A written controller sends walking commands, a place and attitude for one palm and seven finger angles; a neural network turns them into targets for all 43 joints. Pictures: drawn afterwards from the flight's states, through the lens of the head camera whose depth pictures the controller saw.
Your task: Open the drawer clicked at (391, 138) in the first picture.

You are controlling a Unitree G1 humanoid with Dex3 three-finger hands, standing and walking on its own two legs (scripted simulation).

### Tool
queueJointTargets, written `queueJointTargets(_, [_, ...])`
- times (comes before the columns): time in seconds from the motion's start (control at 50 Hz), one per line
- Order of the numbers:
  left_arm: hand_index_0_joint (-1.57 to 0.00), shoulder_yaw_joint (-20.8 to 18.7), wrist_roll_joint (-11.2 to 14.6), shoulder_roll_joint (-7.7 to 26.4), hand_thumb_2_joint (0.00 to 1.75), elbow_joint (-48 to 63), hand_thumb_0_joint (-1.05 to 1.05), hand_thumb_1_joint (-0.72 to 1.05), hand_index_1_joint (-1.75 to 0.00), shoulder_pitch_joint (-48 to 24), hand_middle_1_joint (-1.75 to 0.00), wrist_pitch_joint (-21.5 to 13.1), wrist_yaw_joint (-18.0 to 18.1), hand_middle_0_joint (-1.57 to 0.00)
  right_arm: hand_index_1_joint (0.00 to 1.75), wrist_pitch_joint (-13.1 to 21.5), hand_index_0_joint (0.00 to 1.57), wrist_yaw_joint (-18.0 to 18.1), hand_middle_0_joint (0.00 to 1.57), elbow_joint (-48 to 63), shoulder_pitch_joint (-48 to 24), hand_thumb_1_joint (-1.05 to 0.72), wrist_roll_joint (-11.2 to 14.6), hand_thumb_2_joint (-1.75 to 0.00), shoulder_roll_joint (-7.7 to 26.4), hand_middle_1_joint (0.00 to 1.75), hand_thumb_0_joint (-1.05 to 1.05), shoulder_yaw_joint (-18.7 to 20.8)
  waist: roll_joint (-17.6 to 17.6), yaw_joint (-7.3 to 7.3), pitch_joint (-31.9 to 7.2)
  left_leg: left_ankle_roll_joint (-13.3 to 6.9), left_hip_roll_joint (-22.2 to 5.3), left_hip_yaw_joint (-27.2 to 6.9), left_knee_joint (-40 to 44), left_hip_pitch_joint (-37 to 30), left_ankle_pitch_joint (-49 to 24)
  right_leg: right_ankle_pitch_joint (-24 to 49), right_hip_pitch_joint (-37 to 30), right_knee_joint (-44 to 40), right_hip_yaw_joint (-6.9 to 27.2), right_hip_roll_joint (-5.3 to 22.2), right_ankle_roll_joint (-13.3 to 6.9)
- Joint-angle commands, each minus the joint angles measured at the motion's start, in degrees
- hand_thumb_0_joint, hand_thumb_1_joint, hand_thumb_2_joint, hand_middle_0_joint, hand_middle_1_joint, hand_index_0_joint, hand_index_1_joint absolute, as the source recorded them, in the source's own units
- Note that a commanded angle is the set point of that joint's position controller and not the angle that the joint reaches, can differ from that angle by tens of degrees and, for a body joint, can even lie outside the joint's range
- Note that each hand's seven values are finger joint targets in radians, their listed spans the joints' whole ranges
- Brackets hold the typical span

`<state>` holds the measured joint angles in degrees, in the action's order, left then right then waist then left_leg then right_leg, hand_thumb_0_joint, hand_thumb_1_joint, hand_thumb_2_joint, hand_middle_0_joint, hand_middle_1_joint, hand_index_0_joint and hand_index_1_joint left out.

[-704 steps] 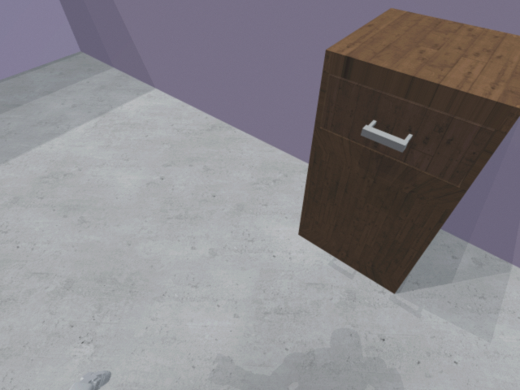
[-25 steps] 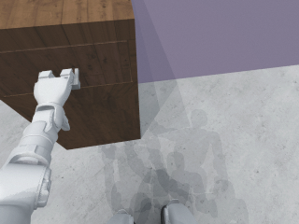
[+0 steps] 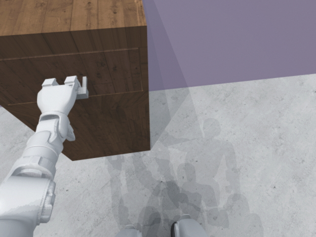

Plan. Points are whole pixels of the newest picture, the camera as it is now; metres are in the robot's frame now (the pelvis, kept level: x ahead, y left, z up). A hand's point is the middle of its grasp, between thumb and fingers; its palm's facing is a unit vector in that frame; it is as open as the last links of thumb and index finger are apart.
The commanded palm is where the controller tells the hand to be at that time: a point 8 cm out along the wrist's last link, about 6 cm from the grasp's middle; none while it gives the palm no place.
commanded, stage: close the thumb around the handle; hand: left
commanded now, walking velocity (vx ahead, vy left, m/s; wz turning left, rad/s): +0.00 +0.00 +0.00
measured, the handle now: (65, 88) +0.52 +0.25 +0.01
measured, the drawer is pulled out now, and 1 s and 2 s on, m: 0.00 0.00 0.13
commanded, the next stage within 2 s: pull the drawer open in 0.76 s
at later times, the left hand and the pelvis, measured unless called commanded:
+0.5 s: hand (66, 109) +0.46 +0.25 -0.01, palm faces -0.06 -0.03 -1.00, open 8.6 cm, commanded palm +0.44 +0.24 +0.04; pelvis +0.00 +0.00 +0.00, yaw +0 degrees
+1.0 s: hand (66, 109) +0.46 +0.25 -0.01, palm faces -0.05 -0.04 -1.00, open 5.8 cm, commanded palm +0.42 +0.24 +0.04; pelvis +0.00 +0.00 +0.00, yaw -1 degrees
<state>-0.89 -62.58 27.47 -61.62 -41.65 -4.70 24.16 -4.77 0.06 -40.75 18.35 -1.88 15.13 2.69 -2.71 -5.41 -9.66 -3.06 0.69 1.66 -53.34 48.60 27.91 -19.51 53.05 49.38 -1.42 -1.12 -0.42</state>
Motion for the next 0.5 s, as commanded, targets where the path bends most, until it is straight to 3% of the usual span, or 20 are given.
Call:
queueJointTargets(0.0, [-0.30,-2.99,-0.33,13.43,0.30,8.48,0.00,-0.50,-1.20,-17.24,-1.20,-1.27,2.27,-0.30,0.30,0.59,0.20,0.40,0.20,2.56,7.72,-0.90,-0.14,-0.90,9.32,0.30,0.00,3.26,-0.69,-0.12,-21.71,1.10,0.08,-2.47,4.53,-9.54,-26.95,17.80,-16.39,-2.03,0.22,-1.07,-1.92])
queueJointTargets(0.04, [-0.30,-3.93,-0.59,14.25,0.30,9.42,0.00,-0.50,-1.20,-17.17,-1.20,-1.15,3.49,-0.30,0.30,0.59,0.20,0.12,0.20,2.27,8.14,-0.90,-0.27,-0.90,9.43,0.30,0.00,3.58,-1.98,0.31,-24.45,1.29,-0.01,-2.46,3.87,-11.00,-29.07,18.83,-16.30,-1.38,0.20,-1.08,-1.85])
queueJointTargets(0.12, [-0.32,-3.11,-0.20,12.85,0.40,9.71,0.00,-0.28,-1.22,-17.89,-1.22,0.42,4.50,-0.32,0.30,0.36,0.20,-0.29,0.20,2.14,8.42,-0.90,-0.26,-0.90,9.36,0.30,0.00,3.84,-2.57,0.02,-25.93,1.67,-0.12,-2.65,3.76,-12.59,-31.46,19.85,-16.62,-1.36,-0.13,-1.15,-1.70])
queueJointTargets(0.14, [-0.32,-2.78,-0.36,12.78,0.42,10.08,0.00,-0.22,-1.23,-19.35,-1.23,0.85,4.65,-0.32,0.30,0.29,0.20,-0.28,0.20,1.90,8.44,-0.90,-0.19,-0.90,9.38,0.30,0.00,3.90,-2.20,-0.59,-25.57,1.83,-0.35,-2.96,3.76,-13.24,-31.73,19.67,-15.88,-1.50,-0.28,-1.23,-1.68])
queueJointTargets(0.18, [-0.33,-3.74,0.17,13.75,0.47,8.63,0.00,-0.11,-1.24,-17.61,-1.24,1.96,4.52,-0.33,0.30,0.02,0.20,-0.40,0.20,1.88,8.39,-0.90,-0.21,-0.90,9.68,0.30,0.00,3.71,-1.54,0.12,-25.27,1.66,-0.16,-2.59,4.27,-12.81,-31.29,19.84,-17.34,-1.94,-0.18,-1.24,-1.63])
queueJointTargets(0.22, [-0.34,-4.21,0.11,15.23,0.52,8.13,0.00,0.00,-1.25,-18.21,-1.25,2.52,4.02,-0.34,0.30,-0.23,0.20,-0.18,0.20,1.91,8.15,-0.90,-0.12,-0.90,9.82,0.30,0.00,3.46,-0.31,-0.06,-25.34,1.38,0.01,-2.52,4.69,-11.71,-30.03,20.26,-18.76,-2.10,0.05,-1.13,-1.56])
queueJointTargets(0.28, [-0.35,-2.01,0.10,12.77,0.59,8.42,0.00,0.17,-1.27,-18.75,-1.27,2.74,3.17,-0.35,0.30,-0.11,0.20,-0.06,0.20,2.28,7.86,-0.90,0.21,-0.90,9.65,0.30,0.00,3.41,-0.87,-0.43,-23.45,1.31,-0.06,-2.48,5.60,-12.05,-28.14,18.36,-17.95,-3.01,-0.21,-1.17,-1.65])
queueJointTargets(0.34, [-0.36,-2.82,0.12,14.11,0.66,8.29,0.00,0.34,-1.29,-18.46,-1.29,2.24,2.43,-0.36,0.30,-0.13,0.20,0.25,0.20,2.35,7.99,-0.90,0.21,-0.90,9.73,0.30,0.00,3.19,0.29,-0.33,-23.45,1.07,-0.07,-2.54,5.77,-11.60,-27.69,18.50,-18.69,-3.07,0.03,-1.14,-1.61])
queueJointTargets(0.4, [-0.37,-1.09,0.26,11.48,0.73,7.58,0.00,0.51,-1.31,-19.04,-1.31,1.31,1.88,-0.37,0.30,0.27,0.20,0.29,0.20,2.25,7.90,-0.90,0.11,-0.90,9.42,0.30,0.00,3.28,-0.74,-0.98,-21.87,1.09,-0.14,-2.61,5.58,-11.53,-26.74,17.08,-16.63,-3.22,-0.08,-1.12,-1.75])
queueJointTargets(0.44, [-0.38,-2.02,-0.18,13.30,0.78,8.21,0.00,0.62,-1.32,-19.54,-1.32,0.63,2.04,-0.38,0.30,0.47,0.20,0.38,0.20,2.27,8.12,-0.90,0.18,-0.90,9.60,0.30,0.00,3.17,-0.88,-0.60,-22.35,1.22,-0.14,-2.94,5.58,-11.27,-25.69,15.88,-16.25,-2.79,-0.13,-1.14,-1.79])
queueJointTargets(0.48, [-0.39,-1.64,-0.12,12.19,0.83,7.39,0.00,0.73,-1.33,-18.86,-1.33,0.45,2.20,-0.39,0.30,0.70,0.20,0.33,0.20,2.20,8.35,-0.90,0.10,-0.90,9.54,0.30,0.00,3.32,-0.21,-0.84,-21.78,1.22,-0.19,-2.99,5.42,-11.21,-25.34,15.21,-15.36,-2.88,-0.30,-1.18,-1.78])
